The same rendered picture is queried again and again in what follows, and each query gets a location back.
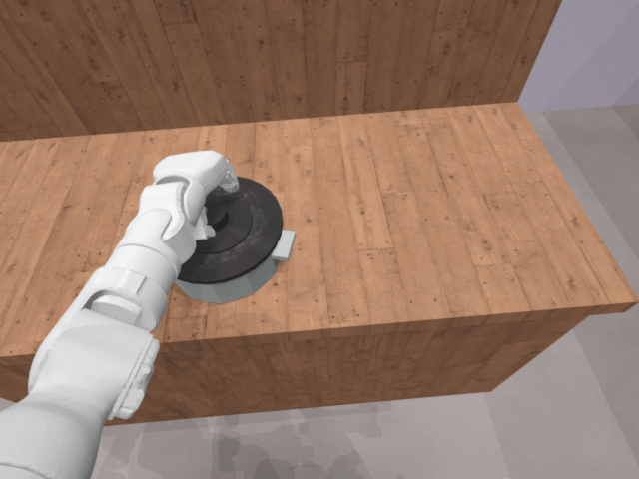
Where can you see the table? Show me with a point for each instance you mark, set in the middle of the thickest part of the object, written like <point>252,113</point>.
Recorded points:
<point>438,247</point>

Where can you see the left robot forearm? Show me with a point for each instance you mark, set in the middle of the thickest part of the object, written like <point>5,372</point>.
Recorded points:
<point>134,283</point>

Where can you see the robot left upper arm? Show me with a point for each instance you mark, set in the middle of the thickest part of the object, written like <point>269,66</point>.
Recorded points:
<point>100,368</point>

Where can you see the robot left hand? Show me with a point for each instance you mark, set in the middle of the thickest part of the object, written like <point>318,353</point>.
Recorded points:
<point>211,169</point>

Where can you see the knob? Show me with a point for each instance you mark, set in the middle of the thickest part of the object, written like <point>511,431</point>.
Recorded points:
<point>217,215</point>

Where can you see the lid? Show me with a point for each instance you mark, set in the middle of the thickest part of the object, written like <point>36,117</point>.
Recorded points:
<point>251,234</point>

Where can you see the pot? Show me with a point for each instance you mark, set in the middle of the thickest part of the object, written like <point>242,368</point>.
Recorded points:
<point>245,285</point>

